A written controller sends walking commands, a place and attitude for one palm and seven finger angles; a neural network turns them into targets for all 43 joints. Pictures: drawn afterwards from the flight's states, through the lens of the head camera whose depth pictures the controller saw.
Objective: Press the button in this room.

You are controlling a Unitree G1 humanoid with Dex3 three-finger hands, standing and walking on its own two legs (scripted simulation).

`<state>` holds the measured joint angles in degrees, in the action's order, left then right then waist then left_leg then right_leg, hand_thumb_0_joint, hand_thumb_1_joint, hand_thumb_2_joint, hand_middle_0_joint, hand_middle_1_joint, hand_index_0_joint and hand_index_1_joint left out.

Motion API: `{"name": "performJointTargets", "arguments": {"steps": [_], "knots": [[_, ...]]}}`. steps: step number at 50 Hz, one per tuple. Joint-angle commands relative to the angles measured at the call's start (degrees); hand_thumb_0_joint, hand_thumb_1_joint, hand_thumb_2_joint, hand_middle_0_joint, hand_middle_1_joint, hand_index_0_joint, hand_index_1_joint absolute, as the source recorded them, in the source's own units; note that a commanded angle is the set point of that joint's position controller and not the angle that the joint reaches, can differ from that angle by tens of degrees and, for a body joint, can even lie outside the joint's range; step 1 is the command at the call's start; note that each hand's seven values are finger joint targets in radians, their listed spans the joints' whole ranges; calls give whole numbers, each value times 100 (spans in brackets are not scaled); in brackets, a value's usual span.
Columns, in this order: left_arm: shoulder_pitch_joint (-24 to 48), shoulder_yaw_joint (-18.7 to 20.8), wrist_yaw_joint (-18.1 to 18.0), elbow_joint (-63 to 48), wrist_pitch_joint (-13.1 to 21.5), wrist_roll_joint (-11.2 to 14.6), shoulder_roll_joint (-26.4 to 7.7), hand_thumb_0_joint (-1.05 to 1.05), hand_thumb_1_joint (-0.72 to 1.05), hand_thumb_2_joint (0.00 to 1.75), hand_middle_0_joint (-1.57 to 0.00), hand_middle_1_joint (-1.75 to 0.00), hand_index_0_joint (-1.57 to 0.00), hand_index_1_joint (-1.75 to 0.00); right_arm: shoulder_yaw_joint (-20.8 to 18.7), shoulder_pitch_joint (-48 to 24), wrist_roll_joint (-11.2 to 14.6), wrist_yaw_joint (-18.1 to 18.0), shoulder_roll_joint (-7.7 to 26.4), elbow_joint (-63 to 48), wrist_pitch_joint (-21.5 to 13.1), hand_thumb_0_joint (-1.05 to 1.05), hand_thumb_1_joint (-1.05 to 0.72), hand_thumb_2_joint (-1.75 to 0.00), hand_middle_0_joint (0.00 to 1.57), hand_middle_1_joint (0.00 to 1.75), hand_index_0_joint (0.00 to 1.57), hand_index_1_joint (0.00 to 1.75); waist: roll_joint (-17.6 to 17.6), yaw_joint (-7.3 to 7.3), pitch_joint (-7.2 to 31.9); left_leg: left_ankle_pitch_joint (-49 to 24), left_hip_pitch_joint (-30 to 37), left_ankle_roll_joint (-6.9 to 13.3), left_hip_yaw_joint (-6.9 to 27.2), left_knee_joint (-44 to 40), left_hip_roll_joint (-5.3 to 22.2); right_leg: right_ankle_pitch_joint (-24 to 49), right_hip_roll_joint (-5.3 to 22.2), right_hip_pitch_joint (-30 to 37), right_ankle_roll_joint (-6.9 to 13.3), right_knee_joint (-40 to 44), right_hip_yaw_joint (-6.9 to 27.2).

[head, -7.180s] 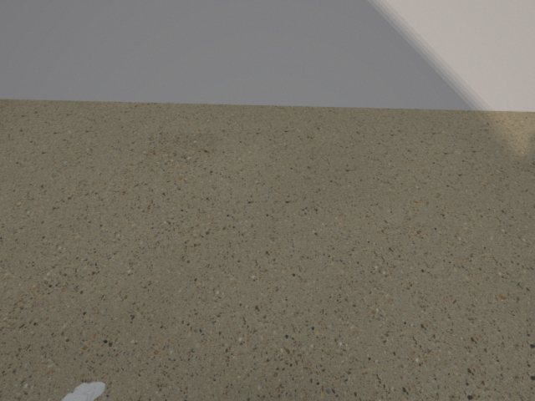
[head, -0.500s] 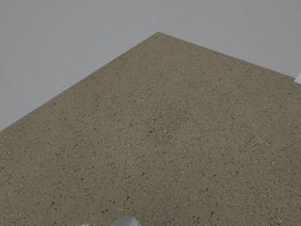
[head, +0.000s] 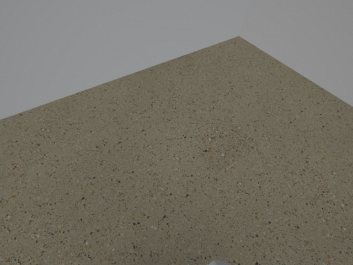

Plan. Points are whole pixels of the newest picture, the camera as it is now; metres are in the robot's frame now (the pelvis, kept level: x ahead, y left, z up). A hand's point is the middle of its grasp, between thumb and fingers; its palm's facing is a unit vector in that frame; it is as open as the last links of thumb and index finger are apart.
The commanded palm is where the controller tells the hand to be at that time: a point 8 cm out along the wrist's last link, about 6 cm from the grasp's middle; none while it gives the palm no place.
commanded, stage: turn or walk to find it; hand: left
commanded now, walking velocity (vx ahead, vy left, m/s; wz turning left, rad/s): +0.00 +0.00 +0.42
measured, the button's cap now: out of the picture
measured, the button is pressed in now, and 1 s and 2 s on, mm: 0 0 0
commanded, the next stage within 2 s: none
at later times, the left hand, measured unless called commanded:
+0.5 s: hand out of the picture +0.00 +0.17 -0.16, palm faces +0.25 -0.93 -0.25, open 7.4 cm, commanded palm none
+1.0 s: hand out of the picture -0.05 +0.21 -0.16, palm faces +0.43 -0.86 -0.27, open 7.4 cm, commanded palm none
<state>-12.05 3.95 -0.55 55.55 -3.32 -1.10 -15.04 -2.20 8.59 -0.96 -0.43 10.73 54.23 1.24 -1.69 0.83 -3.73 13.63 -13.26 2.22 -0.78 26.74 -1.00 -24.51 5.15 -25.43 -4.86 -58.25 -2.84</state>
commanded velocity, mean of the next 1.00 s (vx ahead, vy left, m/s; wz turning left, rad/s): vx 0.00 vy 0.00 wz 0.42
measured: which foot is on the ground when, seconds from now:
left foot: down 0.00-0.20, up 0.22-0.60, down 0.62-1.00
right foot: up 0.00-0.18, down 0.20-0.62, up 0.64-1.00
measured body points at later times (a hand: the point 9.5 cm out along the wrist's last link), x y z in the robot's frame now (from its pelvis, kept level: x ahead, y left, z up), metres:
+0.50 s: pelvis -0.02 -0.03 +0.00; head +0.01 -0.04 +0.45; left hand -0.01 +0.22 -0.14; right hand +0.08 -0.28 -0.16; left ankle -0.07 +0.11 -0.69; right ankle +0.00 -0.14 -0.74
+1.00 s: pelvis -0.06 -0.02 +0.00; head -0.03 -0.02 +0.44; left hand -0.08 +0.25 -0.14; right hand +0.11 -0.21 -0.15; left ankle -0.06 +0.10 -0.74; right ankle -0.01 -0.14 -0.71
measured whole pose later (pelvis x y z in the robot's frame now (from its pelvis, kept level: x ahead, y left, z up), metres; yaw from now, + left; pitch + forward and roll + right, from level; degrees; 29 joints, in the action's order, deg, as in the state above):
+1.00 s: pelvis -0.06 -0.02 +0.00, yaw +25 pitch +0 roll +0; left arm -9.0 3.2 -0.7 53.1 -2.6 -0.7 -12.7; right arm -3.0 10.8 -1.3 0.0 11.1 54.6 2.3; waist 0.6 -1.2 -3.3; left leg 10.4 -16.6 1.0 2.4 27.2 -2.2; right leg -25.1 3.1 -19.6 -4.0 -44.6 -1.9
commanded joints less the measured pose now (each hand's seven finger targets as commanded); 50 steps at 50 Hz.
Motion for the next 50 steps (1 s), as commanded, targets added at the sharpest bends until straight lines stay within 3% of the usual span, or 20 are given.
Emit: {"name": "performJointTargets", "arguments": {"steps": [1,6,8,9,10,11,12,14,15,25,27,29,30,31,32,34,36,38,45,50], "knots": [[283,14,-35,-581,156,36,-232,0,90,90,-20,-30,-20,-30,-331,437,-38,-48,1238,-248,-58,0,-90,-90,20,30,20,30,929,-306,530,-2470,816,811,1565,-671,1526,-166,-51,-243,4,611,125],[38,-1,-63,-614,225,64,-216,0,90,90,-20,-30,-20,-30,-377,273,-54,-11,1239,-344,-5,0,-90,-90,20,30,20,30,1057,-182,611,-2517,318,685,1807,-406,1282,186,-318,695,110,1980,1],[-366,28,-88,-533,289,62,-288,0,90,90,-20,-30,-20,-30,-379,135,-9,5,1156,-402,6,0,-90,-90,20,30,20,30,880,51,735,-1907,-236,410,1712,-40,1007,1147,-261,1642,140,3234,-21],[-504,71,-116,-521,351,21,-532,0,90,90,-20,-30,-20,-30,-359,197,34,33,941,-422,-7,0,-90,-90,20,30,20,30,249,108,851,-1100,-826,110,1439,473,650,1462,265,2337,285,3824,486],[-602,162,-156,-524,398,-60,-1006,0,90,90,-20,-30,-20,-30,-287,246,60,72,591,-555,-20,0,-90,-90,20,30,20,30,-1239,140,793,778,-1824,-295,502,1553,-172,2004,1630,2750,823,4087,1844],[-535,203,-158,-606,382,-34,-1126,0,90,90,-20,-30,-20,-30,-349,90,9,52,767,-632,54,0,-90,-90,20,30,20,30,-1298,220,677,1967,-1816,-370,441,2720,-169,2305,2327,2075,1405,4231,2130],[-288,206,-178,-665,383,-18,-962,0,90,90,-20,-30,-20,-30,-384,44,-30,49,824,-544,127,0,-90,-90,20,30,20,30,-1165,137,484,1863,-1833,-348,662,3510,-31,2084,2096,1648,1500,4278,1982],[202,78,-151,-746,389,2,-625,0,90,90,-20,-30,-20,-30,-387,233,-33,115,777,-300,177,0,-90,-90,20,30,20,30,-536,-146,121,1143,-1888,-422,539,4229,140,2175,1499,1395,1268,4103,1012],[242,54,-143,-765,407,-7,-525,0,90,90,-20,-30,-20,-30,-367,347,-42,136,709,-237,180,0,-90,-90,20,30,20,30,-545,-185,167,947,-1855,-480,436,4265,166,2448,1319,1459,1169,3996,664],[-443,167,-127,-376,352,-75,-890,0,90,90,-20,-30,-20,-30,-198,-161,41,132,543,-301,119,0,-90,-90,20,30,20,30,-1043,217,400,1320,-1058,-555,-287,1937,258,3573,1534,2009,1298,3528,109],[-387,185,-122,-330,328,-74,-915,0,90,90,-20,-30,-20,-30,-183,27,50,111,548,-273,71,0,-90,-90,20,30,20,30,-967,102,531,1042,-662,-503,-415,1145,206,3675,1525,2007,1173,3223,4],[-264,189,-107,-325,274,-3,-863,0,90,90,-20,-30,-20,-30,-208,404,28,106,687,-159,15,0,-90,-90,20,30,20,30,-658,-139,653,-110,310,-419,-449,-89,257,3011,1337,1471,759,2641,-353],[-332,156,-82,-411,228,43,-654,0,90,90,-20,-30,-20,-30,-294,543,0,105,1060,-171,-40,0,-90,-90,20,30,20,30,317,-224,792,-873,1059,-157,389,-508,873,1919,942,632,429,1842,-634],[-222,54,-37,-606,211,54,-280,0,90,90,-20,-30,-20,-30,-396,773,-25,92,1567,-192,-54,0,-90,-90,20,30,20,30,1863,-344,723,-2442,1397,422,1909,-739,2138,-711,281,-523,83,713,-777],[158,8,-89,-697,128,4,-289,0,90,90,-20,-30,-20,-30,-428,975,-28,33,1654,-67,-37,0,-90,-90,20,30,20,30,1850,-542,728,-2212,874,784,2116,-941,2364,-1230,198,-447,104,-43,-230],[377,66,-52,-598,108,24,-360,0,90,90,-20,-30,-20,-30,-346,511,-39,-50,1383,-143,-33,0,-90,-90,20,30,20,30,1497,-360,301,-1560,368,778,1767,-971,1915,-552,234,-619,144,-549,144],[-1,67,7,-398,142,6,-329,0,90,90,-20,-30,-20,-30,-266,104,-24,-57,1186,-268,-79,0,-90,-90,20,30,20,30,1109,-116,430,-1648,429,640,1252,-889,1573,-35,183,-466,108,-531,105],[-5,50,0,-368,143,15,-286,0,90,90,-20,-30,-20,-30,-272,185,-18,-55,1185,-266,-96,0,-90,-90,20,30,20,30,959,-162,512,-1879,506,666,1195,-873,1495,25,126,-354,61,-277,114],[253,15,-39,-592,159,38,-177,0,90,90,-20,-30,-20,-30,-346,421,-50,-28,1244,-259,-34,0,-90,-90,20,30,20,30,1003,-305,572,-1751,596,786,1724,-791,1456,-188,-115,-70,60,837,122],[-206,14,-75,-547,226,73,-188,0,90,90,-20,-30,-20,-30,-394,235,-47,10,1222,-369,19,0,-90,-90,20,30,20,30,983,-68,691,-1546,-54,594,1923,-500,1160,501,-354,1124,165,2503,-8]]}}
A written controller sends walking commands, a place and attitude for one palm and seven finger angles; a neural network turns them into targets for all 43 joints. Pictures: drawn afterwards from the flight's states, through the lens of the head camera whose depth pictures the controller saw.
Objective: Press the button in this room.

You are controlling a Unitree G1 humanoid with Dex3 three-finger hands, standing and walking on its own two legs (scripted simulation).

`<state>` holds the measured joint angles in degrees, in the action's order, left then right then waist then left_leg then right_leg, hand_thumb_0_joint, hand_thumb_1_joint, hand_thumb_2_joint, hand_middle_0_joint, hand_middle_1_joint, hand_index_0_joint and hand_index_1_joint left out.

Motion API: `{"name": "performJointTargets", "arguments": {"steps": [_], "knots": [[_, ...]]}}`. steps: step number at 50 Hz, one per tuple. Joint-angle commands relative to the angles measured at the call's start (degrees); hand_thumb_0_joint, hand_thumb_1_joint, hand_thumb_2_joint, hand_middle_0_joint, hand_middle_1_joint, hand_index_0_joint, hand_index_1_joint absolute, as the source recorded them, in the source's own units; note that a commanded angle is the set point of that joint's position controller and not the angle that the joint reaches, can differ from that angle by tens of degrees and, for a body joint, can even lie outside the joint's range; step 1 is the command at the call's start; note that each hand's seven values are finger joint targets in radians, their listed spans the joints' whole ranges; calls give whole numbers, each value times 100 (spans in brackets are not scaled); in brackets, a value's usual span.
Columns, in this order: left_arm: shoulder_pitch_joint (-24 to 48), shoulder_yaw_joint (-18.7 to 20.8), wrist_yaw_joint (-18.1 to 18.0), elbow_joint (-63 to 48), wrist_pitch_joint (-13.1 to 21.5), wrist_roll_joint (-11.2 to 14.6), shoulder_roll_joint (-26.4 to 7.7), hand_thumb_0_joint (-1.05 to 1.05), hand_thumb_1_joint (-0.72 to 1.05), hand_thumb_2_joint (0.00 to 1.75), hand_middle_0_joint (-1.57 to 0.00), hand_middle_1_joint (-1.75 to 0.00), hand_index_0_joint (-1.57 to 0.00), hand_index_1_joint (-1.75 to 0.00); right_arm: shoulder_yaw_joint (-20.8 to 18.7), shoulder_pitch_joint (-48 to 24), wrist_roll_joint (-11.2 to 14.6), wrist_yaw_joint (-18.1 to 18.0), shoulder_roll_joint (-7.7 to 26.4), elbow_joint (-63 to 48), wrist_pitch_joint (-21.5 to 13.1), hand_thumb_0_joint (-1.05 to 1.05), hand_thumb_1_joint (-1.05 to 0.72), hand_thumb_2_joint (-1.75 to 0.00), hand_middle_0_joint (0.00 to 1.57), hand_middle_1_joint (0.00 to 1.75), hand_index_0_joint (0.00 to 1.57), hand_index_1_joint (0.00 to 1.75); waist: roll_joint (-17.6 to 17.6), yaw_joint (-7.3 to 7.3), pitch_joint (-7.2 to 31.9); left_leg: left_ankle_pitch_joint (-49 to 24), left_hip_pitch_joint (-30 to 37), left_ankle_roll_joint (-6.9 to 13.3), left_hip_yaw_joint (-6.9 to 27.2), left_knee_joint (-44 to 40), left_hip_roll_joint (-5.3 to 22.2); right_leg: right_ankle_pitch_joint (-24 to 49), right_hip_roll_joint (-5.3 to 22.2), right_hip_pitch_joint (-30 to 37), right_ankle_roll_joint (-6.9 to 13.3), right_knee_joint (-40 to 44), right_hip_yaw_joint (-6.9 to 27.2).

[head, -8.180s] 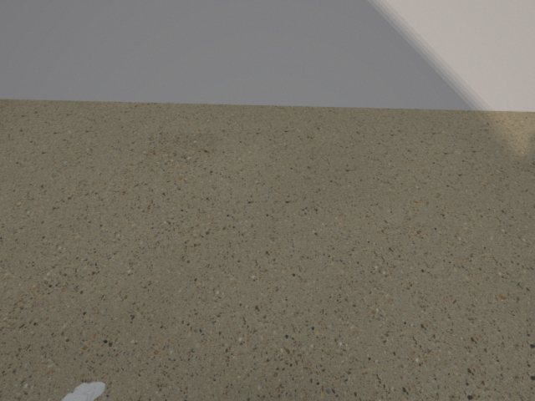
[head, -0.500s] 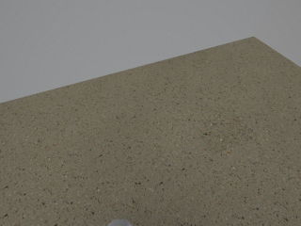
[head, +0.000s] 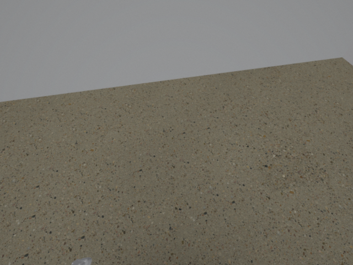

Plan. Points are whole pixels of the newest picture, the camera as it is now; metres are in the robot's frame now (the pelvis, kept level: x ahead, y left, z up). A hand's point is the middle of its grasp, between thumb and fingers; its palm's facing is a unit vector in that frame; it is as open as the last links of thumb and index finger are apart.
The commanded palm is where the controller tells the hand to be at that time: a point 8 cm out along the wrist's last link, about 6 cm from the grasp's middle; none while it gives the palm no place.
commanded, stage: turn or walk to find it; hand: left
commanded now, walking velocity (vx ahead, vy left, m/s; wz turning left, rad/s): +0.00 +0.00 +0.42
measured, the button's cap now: out of the picture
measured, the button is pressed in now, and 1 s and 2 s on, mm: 0 0 0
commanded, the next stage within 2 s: none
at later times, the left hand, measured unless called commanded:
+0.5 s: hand out of the picture -0.06 +0.20 -0.18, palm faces +0.29 -0.93 -0.24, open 7.4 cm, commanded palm none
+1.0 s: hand out of the picture -0.06 +0.20 -0.15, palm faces +0.43 -0.86 -0.28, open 7.4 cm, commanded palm none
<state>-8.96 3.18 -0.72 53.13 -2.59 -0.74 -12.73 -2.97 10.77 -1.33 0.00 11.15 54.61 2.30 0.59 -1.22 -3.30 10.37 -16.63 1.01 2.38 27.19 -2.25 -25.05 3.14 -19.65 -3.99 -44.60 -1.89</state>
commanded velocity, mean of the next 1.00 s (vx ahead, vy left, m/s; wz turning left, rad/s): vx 0.00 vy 0.00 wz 0.42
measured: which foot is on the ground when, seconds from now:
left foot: down 0.00-0.06, up 0.08-0.50, down 0.52-0.94, up 0.96-1.00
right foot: up 0.00-0.04, down 0.06-0.52, up 0.54-0.92, down 0.94-1.00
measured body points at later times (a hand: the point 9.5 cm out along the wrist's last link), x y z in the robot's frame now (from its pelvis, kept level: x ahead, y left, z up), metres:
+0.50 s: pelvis -0.04 +0.00 -0.01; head -0.01 +0.01 +0.44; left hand -0.07 +0.25 -0.16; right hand +0.09 -0.24 -0.15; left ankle -0.08 +0.11 -0.73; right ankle -0.01 -0.12 -0.74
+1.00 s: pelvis -0.06 -0.03 -0.01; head -0.03 -0.04 +0.44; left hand -0.08 +0.24 -0.13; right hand +0.09 -0.23 -0.17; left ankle -0.09 +0.10 -0.72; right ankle -0.02 -0.12 -0.74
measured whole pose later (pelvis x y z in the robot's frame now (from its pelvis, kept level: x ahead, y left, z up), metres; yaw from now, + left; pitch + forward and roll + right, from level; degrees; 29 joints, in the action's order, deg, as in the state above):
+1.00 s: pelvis -0.06 -0.03 -0.01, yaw +26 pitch -1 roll +1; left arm -9.4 2.1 -0.9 51.9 -0.5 -1.3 -10.7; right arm -4.4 11.7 -0.9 0.2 12.9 55.3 3.8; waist 2.8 -1.2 -3.2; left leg 22.5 -22.9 -0.6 4.2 42.9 -3.1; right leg -17.8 2.5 -14.7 0.4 -33.3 -5.1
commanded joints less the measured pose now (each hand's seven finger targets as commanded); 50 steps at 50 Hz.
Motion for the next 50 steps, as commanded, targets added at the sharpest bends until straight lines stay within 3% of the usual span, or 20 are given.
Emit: {"name": "performJointTargets", "arguments": {"steps": [1,2,3,4,6,8,9,20,23,24,26,27,30,32,39,45,46,47,48,50], "knots": [[-754,109,-72,-252,193,32,-496,0,90,90,-20,-30,-20,-30,-321,-58,24,-17,1123,-432,-81,0,-90,-90,20,30,20,30,623,278,699,-872,-103,535,1490,-290,1125,1099,-80,1155,97,1895,-93],[-885,172,-104,-241,250,-18,-761,0,90,90,-20,-30,-20,-30,-292,2,64,9,854,-480,-79,0,-90,-90,20,30,20,30,-92,326,726,-49,-881,211,1138,339,693,1033,548,1876,268,2596,511],[-889,266,-136,-298,283,-101,-1271,0,90,90,-20,-30,-20,-30,-218,7,81,38,491,-625,-80,0,-90,-90,20,30,20,30,-1649,366,520,1544,-1863,-221,143,1570,-140,929,1984,2028,862,3040,2002],[-739,285,-138,-422,282,-46,-1309,0,90,90,-20,-30,-20,-30,-301,-148,-5,19,778,-651,-12,0,-90,-90,20,30,20,30,-1696,443,406,2146,-1709,-237,265,2730,2,919,2467,1122,1263,3238,2243],[-153,219,-154,-533,267,-28,-978,0,90,90,-20,-30,-20,-30,-346,-72,1,67,806,-462,84,0,-90,-90,20,30,20,30,-810,102,-66,1637,-1571,-206,344,3900,206,810,1985,355,1227,3191,1592],[162,126,-125,-596,313,-32,-727,0,90,90,-20,-30,-20,-30,-311,345,-20,117,647,-224,119,0,-90,-90,20,30,20,30,-730,-114,-49,1014,-1505,-335,116,4250,254,1421,1410,487,962,2918,530],[48,121,-126,-572,334,-32,-679,0,90,90,-20,-30,-20,-30,-300,402,-14,118,645,-183,117,0,-90,-90,20,30,20,30,-883,-55,73,924,-1514,-392,47,4272,289,1674,1369,678,958,2862,393],[-914,238,-110,-51,284,-112,-1086,0,90,90,-20,-30,-20,-30,-106,-371,87,70,502,-276,9,0,-90,-90,20,30,20,30,-1226,459,425,1707,-741,-435,-586,1802,365,3692,1771,1603,1250,2194,87],[-671,268,-107,-4,239,-74,-1132,0,90,90,-20,-30,-20,-30,-98,85,90,41,546,-171,-72,0,-90,-90,20,30,20,30,-1169,162,623,811,188,-350,-763,312,336,3457,1675,1316,912,1625,-260],[-622,256,-92,-25,201,-20,-1025,0,90,90,-20,-30,-20,-30,-131,312,75,47,700,-114,-120,0,-90,-90,20,30,20,30,-702,15,727,25,871,-268,-646,-443,446,2919,1504,852,625,1133,-519],[-463,85,-31,-349,122,-7,-457,0,90,90,-20,-30,-20,-30,-320,606,32,21,1627,-159,-142,0,-90,-90,20,30,20,30,1652,-154,603,-2295,1588,687,1675,-931,2452,-1011,434,-1148,-2,-856,-739],[-115,84,-84,-370,30,-50,-545,0,90,90,-20,-30,-20,-30,-320,710,21,-48,1554,-38,-146,0,-90,-90,20,30,20,30,1465,-321,544,-1886,1104,818,1739,-1052,2431,-1014,428,-1089,13,-1429,-205],[-215,144,-2,-141,33,-27,-578,0,90,90,-20,-30,-20,-30,-192,-141,10,-109,1184,-236,-151,0,-90,-90,20,30,20,30,1056,70,151,-1283,650,784,1036,-1009,1742,-57,410,-1122,3,-1863,32],[-389,132,28,-47,57,-28,-551,0,90,90,-20,-30,-20,-30,-191,-198,27,-102,1166,-297,-186,0,-90,-90,20,30,20,30,832,109,348,-1440,772,739,792,-952,1557,143,333,-976,-39,-1728,-12],[-98,84,-10,-311,89,-7,-425,0,90,90,-20,-30,-20,-30,-281,81,-4,-70,1219,-290,-136,0,-90,-90,20,30,20,30,746,-81,508,-1542,1012,902,1298,-790,1582,-91,88,-699,-57,-528,-12],[-733,97,-60,-233,205,23,-494,0,90,90,-20,-30,-20,-30,-319,-122,27,-27,1124,-431,-82,0,-90,-90,20,30,20,30,642,249,734,-1214,73,550,1435,-194,1136,1120,-92,1046,60,1883,-150],[-889,141,-88,-220,265,-13,-753,0,90,90,-20,-30,-20,-30,-302,-93,73,5,941,-453,-90,0,-90,-90,20,30,20,30,104,325,777,-525,-552,257,1159,293,796,1353,386,1732,178,2503,306],[-918,248,-134,-233,308,-95,-1226,0,90,90,-20,-30,-20,-30,-224,-16,96,37,539,-578,-98,0,-90,-90,20,30,20,30,-1419,340,657,1115,-1667,-161,259,1420,-9,1440,1783,2191,709,2857,1731],[-830,266,-130,-359,294,-66,-1348,0,90,90,-20,-30,-20,-30,-277,-219,29,18,731,-666,-38,0,-90,-90,20,30,20,30,-1629,442,490,2199,-1642,-236,161,2612,-36,1546,2474,1347,1256,3065,2096],[-296,216,-131,-457,295,-35,-1026,0,90,90,-20,-30,-20,-30,-335,-152,0,51,807,-453,66,0,-90,-90,20,30,20,30,-1001,173,67,1712,-1606,-220,351,3922,175,1261,1973,626,1238,3080,1513]]}}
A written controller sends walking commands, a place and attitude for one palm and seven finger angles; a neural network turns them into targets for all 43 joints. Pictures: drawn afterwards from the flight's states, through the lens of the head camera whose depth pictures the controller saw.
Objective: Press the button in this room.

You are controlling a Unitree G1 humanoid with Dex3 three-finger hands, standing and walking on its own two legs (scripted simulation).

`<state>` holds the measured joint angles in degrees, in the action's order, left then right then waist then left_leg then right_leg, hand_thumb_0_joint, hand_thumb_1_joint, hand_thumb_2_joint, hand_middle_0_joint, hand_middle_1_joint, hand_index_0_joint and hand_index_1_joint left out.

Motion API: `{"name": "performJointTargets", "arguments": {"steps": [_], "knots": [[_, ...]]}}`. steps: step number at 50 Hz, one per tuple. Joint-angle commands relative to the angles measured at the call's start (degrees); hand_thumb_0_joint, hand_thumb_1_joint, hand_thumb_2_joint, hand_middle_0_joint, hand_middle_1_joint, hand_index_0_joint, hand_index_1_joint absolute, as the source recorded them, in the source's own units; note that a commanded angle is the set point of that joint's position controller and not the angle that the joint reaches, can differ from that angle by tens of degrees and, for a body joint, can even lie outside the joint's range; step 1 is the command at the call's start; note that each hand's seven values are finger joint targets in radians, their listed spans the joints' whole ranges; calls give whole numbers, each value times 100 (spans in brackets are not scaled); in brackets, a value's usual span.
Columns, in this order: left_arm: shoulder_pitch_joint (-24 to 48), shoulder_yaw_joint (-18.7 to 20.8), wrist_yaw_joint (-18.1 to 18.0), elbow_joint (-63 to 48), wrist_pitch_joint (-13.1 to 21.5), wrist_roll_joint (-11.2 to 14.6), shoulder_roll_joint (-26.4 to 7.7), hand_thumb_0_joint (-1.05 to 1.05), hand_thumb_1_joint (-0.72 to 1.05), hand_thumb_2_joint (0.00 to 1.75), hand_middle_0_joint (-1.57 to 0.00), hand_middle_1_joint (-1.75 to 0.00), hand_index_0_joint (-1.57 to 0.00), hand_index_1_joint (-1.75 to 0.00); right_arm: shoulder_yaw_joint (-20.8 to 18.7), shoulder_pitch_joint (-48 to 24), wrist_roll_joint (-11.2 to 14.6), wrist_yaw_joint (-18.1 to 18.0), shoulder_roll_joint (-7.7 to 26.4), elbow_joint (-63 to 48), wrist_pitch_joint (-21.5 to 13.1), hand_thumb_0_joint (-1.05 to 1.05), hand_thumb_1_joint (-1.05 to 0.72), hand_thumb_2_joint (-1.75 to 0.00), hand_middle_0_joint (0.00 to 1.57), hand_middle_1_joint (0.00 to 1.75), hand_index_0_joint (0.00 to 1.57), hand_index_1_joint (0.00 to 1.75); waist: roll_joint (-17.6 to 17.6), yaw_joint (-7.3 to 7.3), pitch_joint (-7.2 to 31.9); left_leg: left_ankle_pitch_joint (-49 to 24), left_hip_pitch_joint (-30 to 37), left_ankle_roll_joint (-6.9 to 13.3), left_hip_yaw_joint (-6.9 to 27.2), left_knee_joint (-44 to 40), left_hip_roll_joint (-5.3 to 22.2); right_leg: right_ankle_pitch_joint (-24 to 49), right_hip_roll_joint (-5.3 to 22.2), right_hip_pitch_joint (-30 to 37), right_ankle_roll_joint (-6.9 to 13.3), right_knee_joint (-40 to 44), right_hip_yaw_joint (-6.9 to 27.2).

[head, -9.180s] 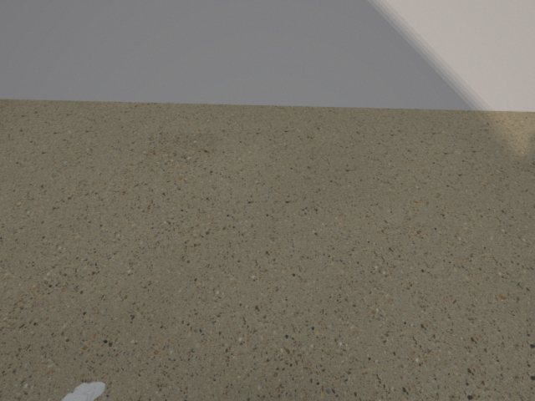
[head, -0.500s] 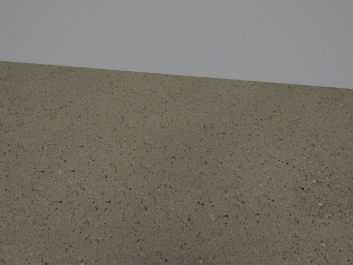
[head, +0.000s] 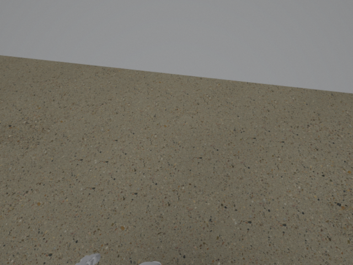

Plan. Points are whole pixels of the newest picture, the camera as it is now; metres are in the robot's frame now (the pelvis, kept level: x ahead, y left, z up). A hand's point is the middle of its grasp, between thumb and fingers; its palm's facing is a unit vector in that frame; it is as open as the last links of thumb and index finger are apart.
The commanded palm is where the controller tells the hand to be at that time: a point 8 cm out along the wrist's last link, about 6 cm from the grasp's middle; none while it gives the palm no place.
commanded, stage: turn or walk to find it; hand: left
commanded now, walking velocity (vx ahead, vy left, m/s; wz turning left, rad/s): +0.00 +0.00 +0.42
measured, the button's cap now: out of the picture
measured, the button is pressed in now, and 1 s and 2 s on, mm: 0 0 0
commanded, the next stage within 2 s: none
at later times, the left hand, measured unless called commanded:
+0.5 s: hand out of the picture -0.05 +0.26 -0.18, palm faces +0.27 -0.93 -0.24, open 7.4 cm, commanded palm none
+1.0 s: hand out of the picture -0.06 +0.20 -0.14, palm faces +0.44 -0.86 -0.27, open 7.4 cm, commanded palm none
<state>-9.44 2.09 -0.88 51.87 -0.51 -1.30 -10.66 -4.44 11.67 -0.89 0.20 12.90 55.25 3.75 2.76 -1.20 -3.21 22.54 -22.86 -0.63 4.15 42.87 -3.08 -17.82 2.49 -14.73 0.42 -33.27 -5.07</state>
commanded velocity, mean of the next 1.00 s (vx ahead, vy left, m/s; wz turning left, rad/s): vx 0.00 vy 0.00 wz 0.42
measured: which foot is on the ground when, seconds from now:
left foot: up 0.00-0.36, down 0.38-0.82, up 0.84-1.00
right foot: down 0.00-0.38, up 0.40-0.80, down 0.82-1.00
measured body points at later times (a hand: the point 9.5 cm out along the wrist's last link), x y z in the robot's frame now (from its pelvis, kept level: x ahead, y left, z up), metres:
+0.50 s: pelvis -0.03 +0.04 +0.00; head -0.01 +0.07 +0.45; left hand -0.06 +0.31 -0.16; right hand +0.11 -0.19 -0.13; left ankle -0.05 +0.14 -0.73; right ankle -0.02 -0.10 -0.67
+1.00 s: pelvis -0.06 -0.01 +0.01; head -0.03 -0.03 +0.46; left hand -0.08 +0.24 -0.12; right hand +0.09 -0.23 -0.16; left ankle -0.12 +0.12 -0.65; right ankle +0.00 -0.09 -0.73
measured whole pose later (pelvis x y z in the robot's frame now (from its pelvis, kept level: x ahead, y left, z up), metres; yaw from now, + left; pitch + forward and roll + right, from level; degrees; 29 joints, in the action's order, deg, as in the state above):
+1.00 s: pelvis -0.06 -0.01 +0.01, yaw +26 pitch -2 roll +2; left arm -11.5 1.8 -1.2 52.6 -0.8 -1.3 -9.3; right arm -5.4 13.6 -1.3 0.9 14.2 56.5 4.7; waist 2.8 -1.5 -3.4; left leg 21.2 -28.4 -2.3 2.1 64.9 -0.7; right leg -15.3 4.2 -12.7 1.5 -29.8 -8.5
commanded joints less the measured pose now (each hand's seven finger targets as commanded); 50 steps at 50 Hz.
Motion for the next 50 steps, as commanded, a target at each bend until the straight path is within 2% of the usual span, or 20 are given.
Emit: {"name": "performJointTargets", "arguments": {"steps": [1,4,13,15,17,18,19,20,21,23,26,34,39,40,41,42,43,44,46,50], "knots": [[9,279,-123,-397,75,30,-1053,0,90,90,-20,-30,-20,-30,-183,-59,-45,63,578,-403,-55,0,-90,-90,20,30,20,30,-960,3,-23,203,-949,-93,99,2558,357,688,1800,47,660,1822,1357],[-82,222,-111,-362,138,11,-913,0,90,90,-20,-30,-20,-30,-133,157,-45,92,477,-247,-44,0,-90,-90,20,30,20,30,-1164,21,123,-196,-877,-264,-161,2599,414,1475,1488,397,555,1604,634],[-697,358,-97,2,70,-59,-1320,0,90,90,-20,-30,-20,-30,23,-433,38,62,314,-342,-135,0,-90,-90,20,30,20,30,-1401,415,348,482,-144,-285,-762,346,501,2615,1857,974,790,1104,335],[-641,370,-82,40,40,-50,-1374,0,90,90,-20,-30,-20,-30,41,-232,48,43,323,-306,-175,0,-90,-90,20,30,20,30,-1420,314,469,223,243,-235,-928,-317,428,2669,1838,911,672,855,188],[-547,372,-72,58,-7,11,-1279,0,90,90,-20,-30,-20,-30,18,143,30,39,451,-219,-254,0,-90,-90,20,30,20,30,-1102,80,649,-920,1207,-140,-918,-1749,480,2271,1643,469,248,151,-166],[-627,345,-52,-16,-54,65,-1046,0,90,90,-20,-30,-20,-30,-66,326,2,33,858,-205,-325,0,-90,-90,20,30,20,30,4,-24,830,-1760,2046,120,-20,-2279,1163,1193,1222,-397,-98,-767,-443],[-535,229,-12,-239,-77,74,-673,0,90,90,-20,-30,-20,-30,-187,532,-24,10,1398,-221,-333,0,-90,-90,20,30,20,30,1586,-128,727,-3755,2478,779,1591,-2370,2501,-1606,549,-1761,-481,-1835,-538],[-141,172,-54,-313,-145,18,-717,0,90,90,-20,-30,-20,-30,-212,786,-20,-53,1457,-87,-307,0,-90,-90,20,30,20,30,1244,-332,768,-4043,2173,1102,1588,-2359,2680,-1894,496,-1717,-442,-2551,8],[39,190,-74,-287,-171,36,-675,0,90,90,-20,-30,-20,-30,-182,690,-28,-113,1349,-58,-313,0,-90,-90,20,30,20,30,1323,-262,752,-3906,2013,1103,1457,-2304,2476,-1693,483,-1810,-430,-2902,271],[36,235,-1,-121,-141,51,-760,0,90,90,-20,-30,-20,-30,-65,82,-39,-142,1015,-221,-322,0,-90,-90,20,30,20,30,774,-39,364,-3513,1559,1017,907,-2317,1971,-952,480,-1700,-454,-3093,370],[-186,228,38,12,-126,53,-735,0,90,90,-20,-30,-20,-30,-35,-57,-11,-134,956,-291,-367,0,-90,-90,20,30,20,30,529,65,445,-3455,1602,919,596,-2369,1680,-610,379,-1485,-493,-2865,320],[51,182,-13,-217,-129,66,-618,0,90,90,-20,-30,-20,-30,-132,62,-60,-87,1007,-348,-276,0,-90,-90,20,30,20,30,573,-62,360,-2681,1348,1044,1223,-2400,1660,-797,134,-962,-477,-1455,312],[-610,205,-44,-108,-18,85,-691,0,90,90,-20,-30,-20,-30,-170,-159,-25,-51,960,-474,-226,0,-90,-90,20,30,20,30,463,253,589,-2286,636,725,1255,-1860,1251,336,-33,491,-383,602,149],[-741,254,-72,-81,31,53,-890,0,90,90,-20,-30,-20,-30,-154,-119,16,-26,749,-503,-229,0,-90,-90,20,30,20,30,-43,307,619,-1576,0,455,1046,-1439,929,535,354,1179,-282,1247,517],[-817,345,-120,-122,79,-34,-1376,0,90,90,-20,-30,-20,-30,-95,-70,54,12,406,-600,-225,0,-90,-90,20,30,20,30,-1400,355,562,-185,-1019,60,244,-335,179,348,1658,1624,190,1744,1935],[-729,369,-113,-236,66,-13,-1545,0,90,90,-20,-30,-20,-30,-130,-205,-13,-5,504,-687,-176,0,-90,-90,20,30,20,30,-1852,421,403,939,-1037,-69,-25,928,-9,324,2504,838,765,2048,2517],[-456,395,-132,-315,77,20,-1413,0,90,90,-20,-30,-20,-30,-179,-205,-56,2,658,-613,-99,0,-90,-90,20,30,20,30,-1804,322,197,833,-956,-30,229,1761,201,-116,2385,214,868,2188,2395],[-169,342,-118,-373,67,25,-1244,0,90,90,-20,-30,-20,-30,-205,-168,-49,34,649,-510,-66,0,-90,-90,20,30,20,30,-1272,175,-62,487,-915,-34,179,2309,271,-225,2077,-107,780,2158,1991],[188,242,-113,-440,86,28,-930,0,90,90,-20,-30,-20,-30,-179,182,-55,91,526,-293,-39,0,-90,-90,20,30,20,30,-920,-81,-58,-73,-811,-130,2,2632,384,476,1576,-98,556,1850,1041],[-214,240,-116,-293,128,3,-928,0,90,90,-20,-30,-20,-30,-130,160,-50,92,468,-237,-26,0,-90,-90,20,30,20,30,-1221,103,136,-148,-795,-302,-226,2345,458,974,1546,413,591,1721,624]]}}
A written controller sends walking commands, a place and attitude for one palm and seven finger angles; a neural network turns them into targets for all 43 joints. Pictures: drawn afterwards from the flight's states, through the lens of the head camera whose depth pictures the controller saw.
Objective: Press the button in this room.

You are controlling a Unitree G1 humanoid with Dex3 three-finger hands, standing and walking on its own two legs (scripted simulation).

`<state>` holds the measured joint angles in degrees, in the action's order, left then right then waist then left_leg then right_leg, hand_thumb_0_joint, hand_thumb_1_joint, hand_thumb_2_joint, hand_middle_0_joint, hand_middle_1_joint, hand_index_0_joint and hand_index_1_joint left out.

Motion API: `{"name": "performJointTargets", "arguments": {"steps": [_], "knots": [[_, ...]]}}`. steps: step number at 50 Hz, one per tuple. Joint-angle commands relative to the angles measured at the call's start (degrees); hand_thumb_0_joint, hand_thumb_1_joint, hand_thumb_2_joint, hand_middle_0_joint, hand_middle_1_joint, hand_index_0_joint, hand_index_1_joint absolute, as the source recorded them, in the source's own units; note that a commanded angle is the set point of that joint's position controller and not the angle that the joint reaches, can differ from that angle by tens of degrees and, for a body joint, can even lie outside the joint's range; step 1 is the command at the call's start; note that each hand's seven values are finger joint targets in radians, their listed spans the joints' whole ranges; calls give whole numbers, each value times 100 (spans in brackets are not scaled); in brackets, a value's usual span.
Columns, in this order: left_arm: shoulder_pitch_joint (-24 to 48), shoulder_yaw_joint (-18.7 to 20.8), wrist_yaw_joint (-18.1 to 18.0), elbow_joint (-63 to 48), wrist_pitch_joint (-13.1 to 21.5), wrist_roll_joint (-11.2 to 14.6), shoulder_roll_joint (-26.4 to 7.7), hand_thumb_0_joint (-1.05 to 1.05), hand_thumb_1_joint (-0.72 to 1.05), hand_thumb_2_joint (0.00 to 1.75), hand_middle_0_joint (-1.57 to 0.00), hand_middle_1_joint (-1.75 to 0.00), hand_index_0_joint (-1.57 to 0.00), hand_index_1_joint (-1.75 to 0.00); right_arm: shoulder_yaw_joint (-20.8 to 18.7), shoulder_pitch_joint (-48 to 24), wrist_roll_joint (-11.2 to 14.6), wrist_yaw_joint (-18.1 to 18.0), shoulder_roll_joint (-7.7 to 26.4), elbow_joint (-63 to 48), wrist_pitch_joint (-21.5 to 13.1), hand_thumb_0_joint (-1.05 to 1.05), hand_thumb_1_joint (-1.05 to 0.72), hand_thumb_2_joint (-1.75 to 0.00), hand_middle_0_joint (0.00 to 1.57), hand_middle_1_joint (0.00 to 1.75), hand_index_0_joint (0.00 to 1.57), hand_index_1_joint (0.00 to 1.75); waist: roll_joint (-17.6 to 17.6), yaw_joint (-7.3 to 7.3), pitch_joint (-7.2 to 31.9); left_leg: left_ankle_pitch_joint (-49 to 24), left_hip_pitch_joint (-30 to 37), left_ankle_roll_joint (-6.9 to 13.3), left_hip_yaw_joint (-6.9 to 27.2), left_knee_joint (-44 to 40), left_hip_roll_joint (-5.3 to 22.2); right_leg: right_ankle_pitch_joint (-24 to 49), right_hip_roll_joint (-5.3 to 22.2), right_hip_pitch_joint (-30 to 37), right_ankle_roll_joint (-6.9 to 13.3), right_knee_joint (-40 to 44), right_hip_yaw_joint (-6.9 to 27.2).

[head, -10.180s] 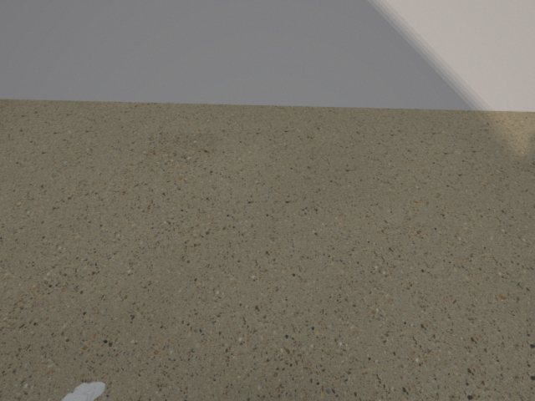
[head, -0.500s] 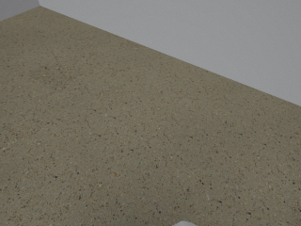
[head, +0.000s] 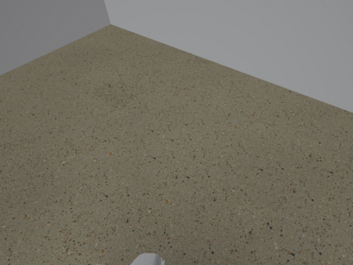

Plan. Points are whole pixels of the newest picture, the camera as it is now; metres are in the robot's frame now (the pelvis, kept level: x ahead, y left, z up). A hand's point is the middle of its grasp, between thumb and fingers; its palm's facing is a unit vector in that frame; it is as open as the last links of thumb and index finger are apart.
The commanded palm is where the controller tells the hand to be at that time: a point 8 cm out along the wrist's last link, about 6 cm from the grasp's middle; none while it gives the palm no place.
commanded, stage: turn or walk to find it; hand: left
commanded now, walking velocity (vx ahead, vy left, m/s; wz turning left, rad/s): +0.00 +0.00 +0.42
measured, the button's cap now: out of the picture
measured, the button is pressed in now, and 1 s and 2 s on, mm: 0 0 0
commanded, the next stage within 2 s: none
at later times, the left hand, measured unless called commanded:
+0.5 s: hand out of the picture -0.03 +0.28 -0.17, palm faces +0.25 -0.94 -0.24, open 7.4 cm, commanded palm none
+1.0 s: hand out of the picture -0.07 +0.20 -0.15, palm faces +0.42 -0.87 -0.26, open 7.4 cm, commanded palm none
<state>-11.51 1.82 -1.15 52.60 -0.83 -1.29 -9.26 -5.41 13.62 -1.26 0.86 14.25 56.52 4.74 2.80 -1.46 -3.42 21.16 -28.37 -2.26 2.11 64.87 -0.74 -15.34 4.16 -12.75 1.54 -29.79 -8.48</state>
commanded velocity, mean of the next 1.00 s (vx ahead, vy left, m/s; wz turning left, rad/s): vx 0.00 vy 0.00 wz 0.42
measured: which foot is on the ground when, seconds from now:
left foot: up 0.00-0.24, down 0.26-0.74, up 0.76-1.00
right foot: down 0.00-0.26, up 0.28-0.72, down 0.74-1.00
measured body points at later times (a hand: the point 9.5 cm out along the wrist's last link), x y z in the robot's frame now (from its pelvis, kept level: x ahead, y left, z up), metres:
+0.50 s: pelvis -0.04 +0.05 +0.00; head -0.02 +0.08 +0.45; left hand -0.04 +0.33 -0.15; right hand +0.10 -0.17 -0.13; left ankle -0.05 +0.15 -0.74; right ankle -0.02 -0.10 -0.67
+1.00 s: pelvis -0.05 +0.00 +0.00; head -0.01 -0.01 +0.45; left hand -0.09 +0.25 -0.13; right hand +0.08 -0.23 -0.16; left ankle -0.14 +0.14 -0.66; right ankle -0.02 -0.09 -0.74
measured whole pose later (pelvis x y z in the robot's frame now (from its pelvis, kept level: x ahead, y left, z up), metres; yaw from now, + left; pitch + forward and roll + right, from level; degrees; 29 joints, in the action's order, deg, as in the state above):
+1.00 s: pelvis -0.05 +0.00 +0.00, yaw +26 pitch -1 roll +2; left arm -12.0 1.8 -1.1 53.6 -0.6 -1.5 -9.2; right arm -5.2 14.1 -1.1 0.7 14.1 57.7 5.0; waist 1.4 -1.4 -4.2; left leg 22.4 -26.4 -3.7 1.0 61.5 1.7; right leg -16.9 5.5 -11.6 1.2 -29.2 -10.5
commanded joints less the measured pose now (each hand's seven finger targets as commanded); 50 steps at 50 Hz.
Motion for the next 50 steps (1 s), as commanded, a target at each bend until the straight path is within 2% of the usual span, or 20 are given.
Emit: {"name": "performJointTargets", "arguments": {"steps": [1,8,11,12,13,14,15,16,18,21,29,32,34,35,36,37,38,40,42,50], "knots": [[-83,281,-90,-305,152,-5,-1101,0,90,90,-20,-30,-20,-30,-25,-142,0,24,316,-379,-125,0,-90,-90,20,30,20,30,-1188,186,108,75,-209,-156,-82,-71,259,790,1446,282,495,1364,925],[-542,395,-62,-14,89,-65,-1472,0,90,90,-20,-30,-20,-30,120,-531,83,-13,165,-456,-250,0,-90,-90,20,30,20,30,-1410,465,490,661,552,-84,-588,-2145,212,2107,1691,790,686,781,770],[-367,398,-42,43,42,-8,-1451,0,90,90,-20,-30,-20,-30,125,-81,85,-39,223,-328,-320,0,-90,-90,20,30,20,30,-1276,171,650,-368,1514,-2,-731,-3598,180,1994,1546,425,288,135,328],[-377,379,-29,1,0,41,-1324,0,90,90,-20,-30,-20,-30,84,125,71,-33,424,-297,-376,0,-90,-90,20,30,20,30,-709,36,778,-1035,2217,98,-481,-4270,375,1467,1340,-125,-11,-446,93],[-442,338,1,-163,-41,81,-1000,0,90,90,-20,-30,-20,-30,-40,205,17,-50,969,-336,-429,0,-90,-90,20,30,20,30,756,-19,784,-2002,2856,593,1157,-4646,1626,-245,657,-1426,-432,-1522,-236],[-52,222,15,-370,-77,37,-788,0,90,90,-20,-30,-20,-30,-109,420,11,-74,1353,-324,-382,0,-90,-90,20,30,20,30,1375,-192,516,-3062,2533,1162,1833,-4803,2418,-2043,305,-1954,-558,-2420,-16],[294,237,-47,-340,-170,10,-840,0,90,90,-20,-30,-20,-30,-98,478,-4,-148,1211,-202,-403,0,-90,-90,20,30,20,30,1462,-297,479,-2869,2123,1170,1797,-4872,2252,-1928,322,-1887,-532,-2936,538],[393,263,-20,-300,-175,29,-907,0,90,90,-20,-30,-20,-30,-47,218,4,-188,1074,-251,-387,0,-90,-90,20,30,20,30,1257,-169,274,-2473,1895,1161,1630,-4842,2046,-1587,328,-1972,-514,-3248,676],[49,284,60,-76,-133,22,-892,0,90,90,-20,-30,-20,-30,50,-334,2,-202,856,-402,-423,0,-90,-90,20,30,20,30,672,118,249,-2469,1952,1060,1020,-4741,1578,-917,274,-1929,-559,-3419,663],[-43,273,65,-4,-116,36,-901,0,90,90,-20,-30,-20,-30,58,-280,33,-196,800,-413,-457,0,-90,-90,20,30,20,30,481,118,360,-2754,2088,1040,858,-4739,1390,-686,204,-1775,-622,-3255,674],[321,217,16,-294,-87,64,-760,0,90,90,-20,-30,-20,-30,-44,-29,-21,-163,858,-450,-383,0,-90,-90,20,30,20,30,563,-81,456,-2700,2127,1222,1487,-4572,1429,-1066,-39,-1330,-605,-1908,692],[86,221,-1,-289,-63,88,-746,0,90,90,-20,-30,-20,-30,-59,-199,-36,-144,863,-522,-348,0,-90,-90,20,30,20,30,703,46,483,-2516,1667,1170,1703,-4494,1310,-913,-184,-680,-526,-1124,629],[-307,235,-14,-205,-7,92,-778,0,90,90,-20,-30,-20,-30,-78,-303,-7,-133,822,-577,-334,0,-90,-90,20,30,20,30,558,237,666,-2335,1348,981,1637,-4150,1071,-151,-239,85,-491,8,548],[-512,256,-34,-169,44,72,-905,0,90,90,-20,-30,-20,-30,-70,-314,34,-116,700,-602,-338,0,-90,-90,20,30,20,30,213,335,784,-1912,989,742,1463,-3810,814,349,-64,697,-453,798,656],[-581,333,-74,-183,113,-3,-1324,0,90,90,-20,-30,-20,-30,-31,-202,89,-77,381,-656,-341,0,-90,-90,20,30,20,30,-899,362,824,-826,-34,378,898,-2919,259,204,976,1501,-129,1327,1706],[-520,396,-86,-263,114,-39,-1671,0,90,90,-20,-30,-20,-30,6,-307,62,-69,204,-821,-342,0,-90,-90,20,30,20,30,-1906,415,510,1008,-636,80,118,-1690,-366,593,2187,1177,520,1532,2771],[-359,430,-105,-362,125,26,-1582,0,90,90,-20,-30,-20,-30,-69,-343,-16,-87,475,-756,-245,0,-90,-90,20,30,20,30,-1879,402,413,1108,-501,110,431,-732,-82,356,2289,423,758,1656,2715],[220,329,-85,-463,107,33,-1256,0,90,90,-20,-30,-20,-30,-105,-240,-12,-24,448,-526,-155,0,-90,-90,20,30,20,30,-966,81,-38,410,-408,83,365,321,71,60,1701,-205,607,1606,1897],[445,261,-85,-515,141,26,-1040,0,90,90,-20,-30,-20,-30,-70,89,-21,17,332,-357,-126,0,-90,-90,20,30,20,30,-1023,-78,-45,-58,-341,-29,153,541,165,592,1358,-162,439,1428,1160],[-397,340,-72,-133,131,-37,-1314,0,90,90,-20,-30,-20,-30,65,-522,30,-2,210,-427,-180,0,-90,-90,20,30,20,30,-1249,378,196,462,15,-194,-355,-1100,312,2023,1595,655,646,988,762]]}}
